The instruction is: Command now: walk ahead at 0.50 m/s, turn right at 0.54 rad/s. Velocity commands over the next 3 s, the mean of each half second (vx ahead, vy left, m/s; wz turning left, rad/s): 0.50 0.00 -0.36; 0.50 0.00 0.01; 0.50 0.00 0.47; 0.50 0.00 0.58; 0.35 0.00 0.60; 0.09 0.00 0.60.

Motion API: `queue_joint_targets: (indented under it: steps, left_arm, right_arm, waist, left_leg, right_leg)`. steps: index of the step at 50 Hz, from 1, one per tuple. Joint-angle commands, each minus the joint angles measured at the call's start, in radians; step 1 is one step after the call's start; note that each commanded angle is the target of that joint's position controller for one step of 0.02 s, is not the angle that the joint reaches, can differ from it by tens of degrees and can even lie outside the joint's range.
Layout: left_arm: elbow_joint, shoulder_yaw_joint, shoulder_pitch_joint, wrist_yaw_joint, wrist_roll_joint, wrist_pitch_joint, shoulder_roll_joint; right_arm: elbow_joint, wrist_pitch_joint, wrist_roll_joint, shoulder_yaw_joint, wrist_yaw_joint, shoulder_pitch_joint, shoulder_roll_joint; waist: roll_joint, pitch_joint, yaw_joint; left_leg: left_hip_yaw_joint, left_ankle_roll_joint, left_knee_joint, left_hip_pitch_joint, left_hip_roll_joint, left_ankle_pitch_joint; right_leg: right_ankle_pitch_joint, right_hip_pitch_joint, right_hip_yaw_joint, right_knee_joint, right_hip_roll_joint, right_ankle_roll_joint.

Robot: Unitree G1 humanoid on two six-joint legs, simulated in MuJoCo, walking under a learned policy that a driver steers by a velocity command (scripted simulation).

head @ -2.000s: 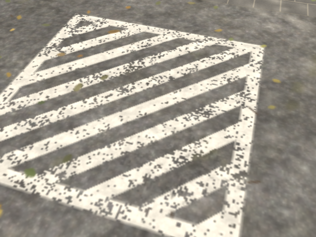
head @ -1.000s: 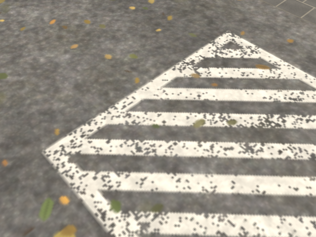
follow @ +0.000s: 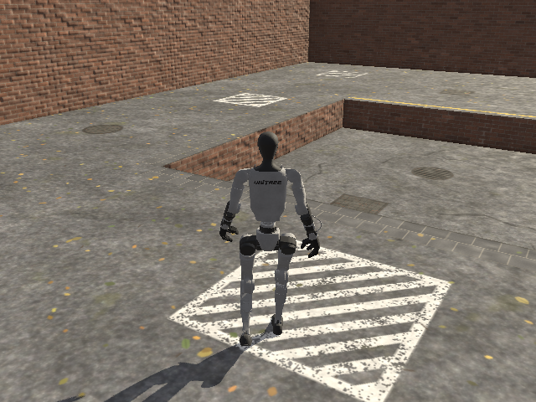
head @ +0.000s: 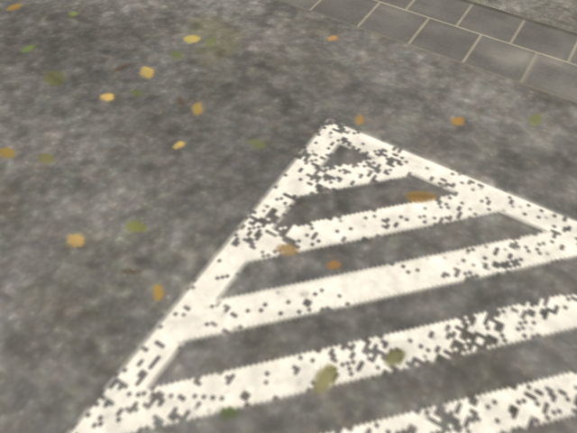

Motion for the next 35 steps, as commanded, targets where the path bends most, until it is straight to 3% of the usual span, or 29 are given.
queue_joint_targets:
  steps: [1,2,3,5,7,10,12,15,17,19,20,21,22,23,24,25,26,28,30,32,35]
  left_arm:
    - [-0.031,0.04,0.154,0.012,-0.003,-0.012,0.132]
    - [-0.05,0.03,0.104,0.014,0.003,-0.013,0.102]
    - [-0.062,0.027,0.088,0.017,0.008,-0.013,0.096]
    - [-0.063,0.033,0.095,0.026,0.005,-0.018,0.116]
    - [-0.056,0.04,0.125,0.04,0.004,-0.017,0.143]
    - [-0.036,0.036,0.174,0.052,-0.002,-0.01,0.134]
    - [-0.018,0.032,0.215,0.054,-0.003,-0.008,0.132]
    - [0.005,0.031,0.257,0.052,-0.004,-0.006,0.142]
    - [0.013,0.033,0.263,0.055,-0.002,-0.002,0.148]
    - [0.012,0.035,0.237,0.057,0.001,0.005,0.155]
    - [0.006,0.029,0.22,0.056,0.004,0.007,0.139]
    - [-0.014,0.012,0.206,0.054,0.014,0.005,0.105]
    - [-0.015,-0.007,0.343,0.054,0.0,-0.009,0.042]
    - [-0.009,-0.011,0.346,0.051,-0.007,-0.02,0.066]
    - [-0.023,0.008,0.248,0.046,-0.019,-0.024,0.139]
    - [-0.044,0.005,0.166,0.045,-0.013,-0.024,0.137]
    - [-0.056,0.006,0.122,0.044,0.003,-0.025,0.124]
    - [-0.046,0.009,0.153,0.043,0.009,-0.016,0.096]
    - [-0.039,0.003,0.169,0.045,0.01,-0.008,0.068]
    - [-0.059,-0.002,0.11,0.049,0.016,-0.008,0.057]
    - [-0.076,-0.011,0.017,0.044,0.016,-0.017,0.034]
  right_arm:
    - [-0.142,-0.068,0.003,-0.023,0.004,-0.094,-0.129]
    - [-0.139,-0.056,-0.016,-0.033,-0.001,-0.076,-0.14]
    - [-0.142,-0.04,-0.023,-0.037,-0.001,-0.058,-0.137]
    - [-0.152,-0.018,-0.033,-0.034,-0.003,-0.051,-0.11]
    - [-0.18,-0.009,-0.037,-0.028,-0.008,-0.114,-0.092]
    - [-0.199,-0.014,-0.032,-0.011,-0.001,-0.218,-0.058]
    - [-0.21,-0.022,-0.023,-0.005,0.012,-0.284,-0.051]
    - [-0.236,-0.034,-0.012,-0.011,0.029,-0.345,-0.083]
    - [-0.246,-0.043,-0.013,-0.02,0.037,-0.343,-0.106]
    - [-0.234,-0.048,-0.013,-0.03,0.037,-0.268,-0.124]
    - [-0.204,-0.051,-0.018,-0.046,0.032,-0.164,-0.149]
    - [-0.184,-0.053,-0.032,-0.059,0.026,-0.008,-0.194]
    - [-0.153,-0.043,-0.041,-0.085,0.026,0.13,-0.276]
    - [-0.127,-0.037,-0.014,-0.07,0.036,0.168,-0.211]
    - [-0.136,-0.032,-0.002,-0.051,0.033,0.105,-0.15]
    - [-0.152,-0.021,-0.009,-0.041,0.03,0.033,-0.129]
    - [-0.154,-0.016,-0.016,-0.032,0.033,-0.013,-0.11]
    - [-0.154,-0.021,-0.025,-0.021,0.037,-0.05,-0.089]
    - [-0.14,-0.028,-0.017,-0.025,0.037,-0.041,-0.104]
    - [-0.123,-0.027,-0.014,-0.033,0.03,-0.023,-0.133]
    - [-0.099,-0.015,-0.007,-0.035,0.021,0.012,-0.148]
  waist:
    - [0.036,-0.153,0.057]
    - [0.026,-0.12,0.019]
    - [0.003,-0.111,-0.005]
    - [-0.012,-0.1,-0.019]
    - [-0.025,-0.077,-0.005]
    - [-0.062,-0.073,0.047]
    - [-0.079,-0.072,0.086]
    - [-0.086,-0.048,0.111]
    - [-0.094,-0.042,0.098]
    - [-0.116,-0.055,0.048]
    - [-0.101,-0.115,-0.005]
    - [-0.046,-0.251,-0.075]
    - [0.203,-0.406,-0.063]
    - [0.297,-0.403,-0.072]
    - [0.179,-0.239,-0.08]
    - [0.086,-0.145,-0.062]
    - [0.048,-0.068,-0.037]
    - [0.092,-0.053,0.01]
    - [0.105,-0.06,0.022]
    - [0.084,-0.048,0.012]
    - [0.075,-0.041,-0.02]
  left_leg:
    - [-0.119,0.019,0.116,-0.531,0.05,0.106]
    - [-0.117,0.008,0.052,-0.458,0.076,0.143]
    - [-0.118,-0.004,0.019,-0.403,0.087,0.164]
    - [-0.093,-0.037,-0.056,-0.374,0.085,0.199]
    - [-0.074,-0.064,-0.172,-0.388,0.069,0.288]
    - [-0.058,-0.066,-0.426,-0.35,0.036,0.494]
    - [-0.047,-0.059,-0.542,-0.306,0.012,0.594]
    - [-0.063,-0.027,-0.621,-0.331,0.004,0.568]
    - [-0.068,0.006,-0.66,-0.334,-0.002,0.486]
    - [-0.044,0.044,-0.696,-0.242,-0.023,0.416]
    - [-0.027,0.074,-0.725,-0.092,-0.037,0.439]
    - [-0.139,0.14,-0.685,0.167,0.08,0.482]
    - [-0.53,0.303,-0.71,0.56,0.287,0.337]
    - [-0.789,0.327,-0.852,0.604,0.355,0.131]
    - [-0.692,0.279,-0.873,0.484,0.33,0.013]
    - [-0.563,0.246,-0.891,0.342,0.29,0.055]
    - [-0.476,0.238,-0.927,0.215,0.246,0.147]
    - [-0.368,0.223,-0.973,0.098,0.186,0.288]
    - [-0.289,0.236,-1.0,0.066,0.168,0.4]
    - [-0.239,0.244,-1.02,0.073,0.168,0.496]
    - [-0.16,0.216,-1.024,0.097,0.14,0.545]
  right_leg:
    - [0.142,0.535,0.507,-0.333,-0.297,-0.208]
    - [0.219,0.421,0.436,-0.355,-0.263,-0.192]
    - [0.252,0.348,0.41,-0.378,-0.238,-0.189]
    - [0.344,0.265,0.353,-0.396,-0.214,-0.195]
    - [0.38,0.218,0.305,-0.4,-0.186,-0.181]
    - [0.323,0.22,0.24,-0.38,-0.142,-0.125]
    - [0.239,0.235,0.25,-0.376,-0.152,-0.108]
    - [0.193,0.333,0.319,-0.332,-0.214,-0.108]
    - [0.218,0.408,0.368,-0.291,-0.256,-0.096]
    - [0.361,0.439,0.376,-0.225,-0.26,-0.073]
    - [0.499,0.429,0.339,-0.111,-0.21,-0.051]
    - [0.43,0.317,0.287,0.12,-0.153,-0.017]
    - [0.079,-0.045,0.177,0.502,0.001,0.067]
    - [-0.372,-0.235,0.218,0.639,0.018,0.077]
    - [-0.313,-0.32,0.231,0.706,-0.045,0.072]
    - [-0.225,-0.314,0.179,0.682,-0.097,0.069]
    - [-0.167,-0.294,0.155,0.61,-0.129,0.072]
    - [-0.1,-0.196,0.142,0.52,-0.172,0.081]
    - [-0.064,-0.178,0.117,0.464,-0.179,0.097]
    - [0.013,-0.214,0.105,0.36,-0.189,0.117]
    - [0.175,-0.198,0.087,0.166,-0.18,0.125]
Next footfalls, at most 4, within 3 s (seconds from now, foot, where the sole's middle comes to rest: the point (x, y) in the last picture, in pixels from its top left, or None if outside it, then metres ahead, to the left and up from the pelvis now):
0.42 left None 0.42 0.11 -0.76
0.94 right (371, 337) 0.66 -0.18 -0.76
1.48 left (268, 240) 0.95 0.07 -0.76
1.96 right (308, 154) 1.27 -0.05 -0.76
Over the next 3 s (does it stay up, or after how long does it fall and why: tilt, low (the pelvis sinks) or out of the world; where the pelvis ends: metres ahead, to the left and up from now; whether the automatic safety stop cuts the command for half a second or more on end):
stays up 1.36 0.15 0.02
